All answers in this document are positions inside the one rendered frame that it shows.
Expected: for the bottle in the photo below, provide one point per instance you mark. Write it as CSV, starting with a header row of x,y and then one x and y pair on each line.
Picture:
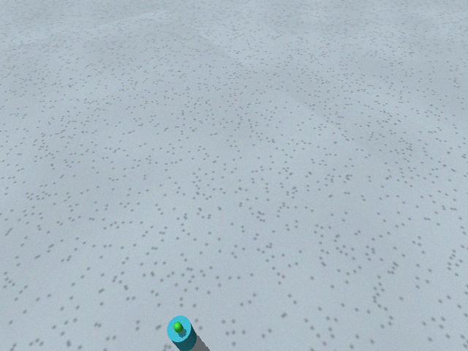
x,y
181,333

